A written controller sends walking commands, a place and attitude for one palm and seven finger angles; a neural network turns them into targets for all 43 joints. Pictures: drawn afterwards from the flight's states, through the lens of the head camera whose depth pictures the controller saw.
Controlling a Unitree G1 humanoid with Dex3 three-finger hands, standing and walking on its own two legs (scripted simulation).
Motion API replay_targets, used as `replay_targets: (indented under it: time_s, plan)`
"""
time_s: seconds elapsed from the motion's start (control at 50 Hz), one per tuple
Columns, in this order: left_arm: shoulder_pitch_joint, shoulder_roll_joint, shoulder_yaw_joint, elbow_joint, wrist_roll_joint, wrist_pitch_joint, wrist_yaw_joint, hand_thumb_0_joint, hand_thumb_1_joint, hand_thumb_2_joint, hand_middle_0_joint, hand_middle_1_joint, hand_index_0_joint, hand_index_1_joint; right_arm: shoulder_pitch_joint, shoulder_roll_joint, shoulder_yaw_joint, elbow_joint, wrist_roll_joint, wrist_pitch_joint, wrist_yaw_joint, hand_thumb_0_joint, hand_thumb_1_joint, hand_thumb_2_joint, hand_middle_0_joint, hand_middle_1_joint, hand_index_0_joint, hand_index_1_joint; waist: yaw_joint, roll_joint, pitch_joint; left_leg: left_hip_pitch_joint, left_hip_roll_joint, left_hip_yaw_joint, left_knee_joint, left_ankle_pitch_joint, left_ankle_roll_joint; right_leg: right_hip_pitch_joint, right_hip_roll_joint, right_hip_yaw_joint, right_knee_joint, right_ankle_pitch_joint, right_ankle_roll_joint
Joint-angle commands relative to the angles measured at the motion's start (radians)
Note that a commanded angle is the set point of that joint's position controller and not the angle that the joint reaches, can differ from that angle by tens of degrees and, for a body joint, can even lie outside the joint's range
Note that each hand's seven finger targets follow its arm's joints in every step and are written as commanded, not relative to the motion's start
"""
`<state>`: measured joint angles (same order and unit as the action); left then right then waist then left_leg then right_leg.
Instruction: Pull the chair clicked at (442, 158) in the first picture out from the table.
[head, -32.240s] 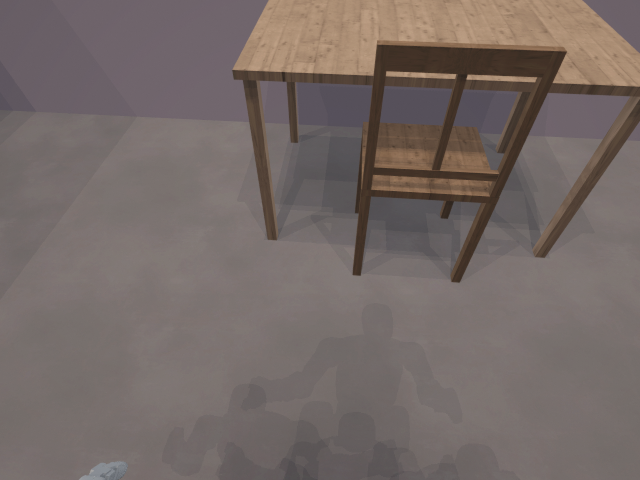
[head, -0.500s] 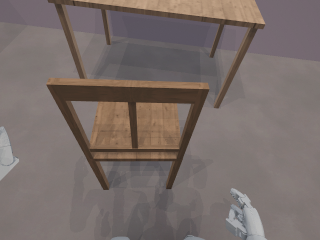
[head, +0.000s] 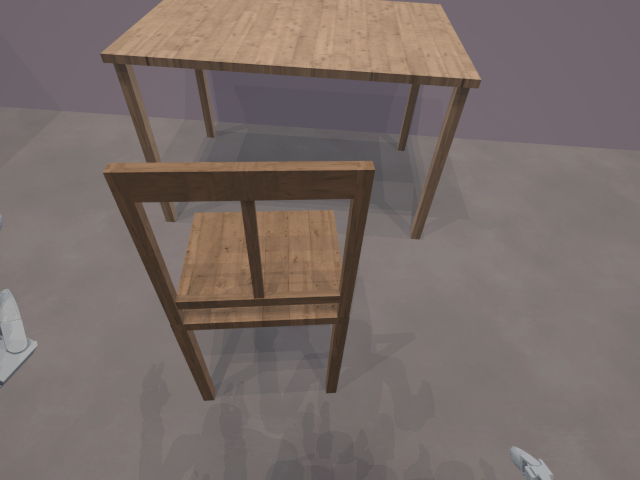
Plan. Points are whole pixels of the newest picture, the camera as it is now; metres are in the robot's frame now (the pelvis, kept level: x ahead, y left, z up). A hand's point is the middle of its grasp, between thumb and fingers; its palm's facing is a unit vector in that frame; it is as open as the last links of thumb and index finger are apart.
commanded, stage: stop stepping back and stand still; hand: left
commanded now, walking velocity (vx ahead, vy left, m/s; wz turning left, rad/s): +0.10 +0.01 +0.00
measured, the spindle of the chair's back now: (254, 252) +0.54 +0.14 -0.09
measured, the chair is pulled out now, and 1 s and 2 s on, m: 0.60 0.60 0.60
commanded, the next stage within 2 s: let the arm hang, fingers relaxed in 0.76 s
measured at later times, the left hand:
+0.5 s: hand (48, 312) +0.23 +0.27 +0.16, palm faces +0.42 -0.79 -0.45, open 7.4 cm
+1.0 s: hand (128, 402) +0.23 +0.26 -0.04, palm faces +0.17 -0.90 -0.40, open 7.4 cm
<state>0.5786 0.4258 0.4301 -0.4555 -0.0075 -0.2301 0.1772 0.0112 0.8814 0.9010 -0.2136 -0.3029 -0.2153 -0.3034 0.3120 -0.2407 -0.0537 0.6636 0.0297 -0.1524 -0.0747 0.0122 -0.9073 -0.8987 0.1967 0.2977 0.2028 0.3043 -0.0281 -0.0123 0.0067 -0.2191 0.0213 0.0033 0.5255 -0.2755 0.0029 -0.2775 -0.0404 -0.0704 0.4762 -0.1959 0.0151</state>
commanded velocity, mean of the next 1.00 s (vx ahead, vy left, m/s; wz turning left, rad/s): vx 0.01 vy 0.00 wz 0.00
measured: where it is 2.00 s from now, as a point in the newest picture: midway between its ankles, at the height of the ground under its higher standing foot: outside the picture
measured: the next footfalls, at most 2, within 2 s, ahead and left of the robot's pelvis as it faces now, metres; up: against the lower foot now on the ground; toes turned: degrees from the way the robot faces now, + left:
none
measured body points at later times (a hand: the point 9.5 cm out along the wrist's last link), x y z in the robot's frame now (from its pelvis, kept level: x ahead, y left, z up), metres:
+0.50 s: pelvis +0.03 +0.01 +0.01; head +0.05 +0.02 +0.45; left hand +0.21 +0.31 +0.18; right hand +0.19 -0.22 -0.08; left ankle +0.01 +0.12 -0.74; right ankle +0.06 -0.13 -0.74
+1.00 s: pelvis +0.03 +0.01 +0.00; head +0.04 -0.01 +0.45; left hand +0.21 +0.30 -0.01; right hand +0.18 -0.23 -0.12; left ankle +0.01 +0.12 -0.74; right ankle +0.06 -0.13 -0.74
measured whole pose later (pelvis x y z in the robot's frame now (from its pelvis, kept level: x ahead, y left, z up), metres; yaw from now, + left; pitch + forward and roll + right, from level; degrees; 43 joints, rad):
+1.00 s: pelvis +0.03 +0.01 +0.00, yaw +1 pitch +1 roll +0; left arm 0.30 0.29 0.14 0.28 0.02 -0.01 0.05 0.00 0.90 0.90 -0.20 -0.30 -0.20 -0.30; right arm 0.18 -0.23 -0.02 0.76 -0.02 -0.03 0.01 0.01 -0.91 -0.90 0.20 0.30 0.20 0.30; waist 0.00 0.04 0.00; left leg -0.23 -0.02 -0.01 0.54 -0.33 0.02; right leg -0.30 -0.06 -0.05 0.54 -0.24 0.03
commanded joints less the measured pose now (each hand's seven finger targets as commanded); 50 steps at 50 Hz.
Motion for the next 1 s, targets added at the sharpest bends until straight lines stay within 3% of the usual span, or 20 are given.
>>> replay_targets:
  time_s: [0.0,0.04,0.06,0.14,0.24,0.32,0.46,0.58,0.74,0.82,0.84,0.86,0.88,0.9,0.92,0.96,0.98]
  plan:
    - [-0.087,0.151,0.108,-0.160,0.008,-0.064,0.014,0.000,0.900,0.900,-0.200,-0.300,-0.200,-0.300,-0.136,-0.103,-0.028,-0.151,-0.006,-0.060,0.004,0.000,-0.900,-0.900,0.200,0.300,0.200,0.300,0.015,0.069,0.046,-0.243,0.056,-0.080,-0.170,-0.321,0.054,0.095,-0.037,0.147,-0.128,-0.281,-0.024]
    - [-0.105,0.164,0.110,-0.155,0.006,-0.061,0.012,0.000,0.900,0.900,-0.200,-0.300,-0.200,-0.300,-0.137,-0.103,-0.026,-0.146,-0.007,-0.057,0.005,0.000,-0.900,-0.900,0.200,0.300,0.200,0.300,0.015,0.031,0.049,-0.201,0.049,-0.073,-0.154,-0.298,0.054,0.051,-0.042,0.170,-0.168,-0.311,-0.032]
    - [-0.114,0.141,0.093,-0.157,0.005,-0.058,0.013,0.000,0.900,0.900,-0.200,-0.300,-0.200,-0.300,-0.143,-0.099,-0.022,-0.150,-0.013,-0.055,0.003,0.000,-0.900,-0.900,0.200,0.300,0.200,0.300,0.009,0.022,0.048,-0.182,0.047,-0.075,-0.148,-0.280,0.052,0.040,-0.041,0.184,-0.170,-0.309,-0.037]
    - [-0.133,0.157,0.100,-0.170,0.003,-0.051,0.013,0.000,0.900,0.900,-0.200,-0.300,-0.200,-0.300,-0.157,-0.091,-0.013,-0.149,-0.011,-0.054,0.004,0.000,-0.900,-0.900,0.200,0.300,0.200,0.300,0.019,0.071,0.022,-0.167,0.071,-0.089,-0.207,-0.233,0.055,0.098,-0.027,0.156,-0.147,-0.192,-0.024]
    - [-0.121,0.147,0.092,-0.193,-0.002,-0.044,0.011,0.000,0.900,0.900,-0.200,-0.300,-0.200,-0.300,-0.163,-0.078,-0.006,-0.160,-0.007,-0.048,0.007,0.000,-0.900,-0.900,0.200,0.300,0.200,0.300,0.023,0.079,0.013,-0.172,0.083,-0.084,-0.234,-0.194,0.048,0.158,-0.023,0.145,-0.134,-0.084,-0.019]
    - [-0.090,0.135,0.092,-0.195,-0.010,-0.040,0.015,0.000,0.900,0.900,-0.200,-0.300,-0.200,-0.300,-0.163,-0.078,-0.006,-0.163,-0.014,-0.039,0.009,0.000,-0.900,-0.900,0.200,0.300,0.200,0.300,0.020,0.054,-0.037,-0.106,0.079,-0.073,-0.198,-0.013,0.034,0.206,-0.030,0.144,-0.119,0.080,-0.026]
    - [-0.035,0.145,0.104,-0.238,-0.027,-0.041,0.014,0.000,0.900,0.900,-0.200,-0.300,-0.200,-0.300,-0.172,-0.076,-0.012,-0.178,-0.010,-0.020,0.010,0.000,-0.900,-0.900,0.200,0.300,0.200,0.300,0.016,0.086,-0.094,-0.008,0.085,-0.056,-0.155,0.279,0.011,0.265,-0.044,0.116,-0.072,0.332,-0.034]
    - [0.019,0.155,0.121,-0.255,-0.038,-0.043,0.015,0.000,0.900,0.900,-0.200,-0.300,-0.200,-0.300,-0.173,-0.078,-0.017,-0.193,-0.006,0.005,0.011,0.000,-0.900,-0.900,0.200,0.300,0.200,0.300,0.013,0.098,-0.115,0.030,0.092,-0.050,-0.130,0.442,-0.004,0.277,-0.045,0.091,-0.043,0.409,-0.037]
    - [0.019,0.170,0.129,-0.234,-0.043,-0.037,0.013,0.000,0.900,0.900,-0.200,-0.300,-0.200,-0.300,-0.174,-0.080,-0.021,-0.192,-0.001,0.024,0.008,0.000,-0.900,-0.900,0.200,0.300,0.200,0.300,0.012,0.098,-0.092,0.013,0.092,-0.040,-0.139,0.366,0.001,0.276,-0.050,0.094,-0.071,0.382,-0.032]
    - [0.008,0.148,0.108,-0.231,-0.043,-0.031,0.016,0.000,0.900,0.900,-0.200,-0.300,-0.200,-0.300,-0.180,-0.084,-0.016,-0.202,-0.005,0.025,0.006,0.000,-0.900,-0.900,0.200,0.300,0.200,0.300,0.014,0.090,-0.084,0.002,0.091,-0.050,-0.159,0.301,0.002,0.270,-0.045,0.102,-0.079,0.319,-0.028]
    - [-0.093,-0.057,-0.380,0.524,0.028,0.090,-0.118,0.000,0.900,0.900,-0.200,-0.300,-0.200,-0.300,-0.191,-0.144,-0.037,-0.010,0.007,-0.048,0.104,0.000,-0.900,-0.900,0.200,0.300,0.200,0.300,-0.040,0.022,0.016,0.028,0.081,-0.045,-0.025,0.450,-0.005,0.050,-0.065,0.012,0.040,0.361,-0.042]
    - [-0.097,-0.097,-0.320,0.575,0.041,0.187,-0.150,0.000,0.900,0.900,-0.200,-0.300,-0.200,-0.300,-0.088,-0.134,-0.038,0.030,-0.029,0.021,0.106,0.000,-0.900,-0.900,0.200,0.300,0.200,0.300,-0.010,0.021,-0.058,0.007,0.085,-0.045,-0.029,0.502,0.000,0.034,-0.074,0.064,0.041,0.282,-0.045]
    - [-0.121,-0.131,-0.340,0.602,0.040,0.217,-0.154,0.000,0.900,0.900,-0.200,-0.300,-0.200,-0.300,-0.078,-0.089,-0.023,0.022,-0.034,0.057,0.098,0.000,-0.900,-0.900,0.200,0.300,0.200,0.300,-0.003,0.008,-0.075,-0.010,0.093,-0.069,-0.043,0.390,0.016,0.019,-0.062,0.054,0.047,0.158,-0.052]
    - [-0.153,-0.142,-0.350,0.657,0.038,0.225,-0.157,0.000,0.900,0.900,-0.200,-0.300,-0.200,-0.300,-0.093,-0.078,-0.006,0.012,-0.044,0.079,0.093,0.000,-0.900,-0.900,0.200,0.300,0.200,0.300,0.008,0.019,-0.051,-0.063,0.104,-0.102,-0.071,0.276,0.040,0.017,-0.058,0.055,0.051,0.082,-0.039]
    - [-0.193,-0.130,-0.357,0.711,0.039,0.229,-0.157,0.000,0.900,0.900,-0.200,-0.300,-0.200,-0.300,-0.101,-0.076,0.005,0.005,-0.052,0.094,0.091,0.000,-0.900,-0.900,0.200,0.300,0.200,0.300,0.015,-0.027,-0.021,-0.112,0.100,-0.125,-0.084,0.217,0.052,0.037,-0.054,0.061,0.046,0.057,-0.033]
    - [-0.236,-0.111,-0.363,0.828,0.042,0.233,-0.156,0.000,0.900,0.900,-0.200,-0.300,-0.200,-0.300,-0.089,-0.074,0.014,0.023,-0.057,0.116,0.085,0.000,-0.900,-0.900,0.200,0.300,0.200,0.300,0.024,-0.147,-0.040,-0.091,0.060,-0.111,-0.057,0.202,0.045,0.076,-0.072,0.099,0.016,0.110,-0.052]
    - [-0.262,-0.099,-0.366,0.889,0.041,0.238,-0.155,0.000,0.900,0.900,-0.200,-0.300,-0.200,-0.300,-0.076,-0.077,0.019,0.040,-0.055,0.124,0.079,0.000,-0.900,-0.900,0.200,0.300,0.200,0.300,0.021,-0.164,-0.043,-0.065,0.044,-0.101,-0.052,0.208,0.038,0.081,-0.083,0.114,0.007,0.128,-0.062]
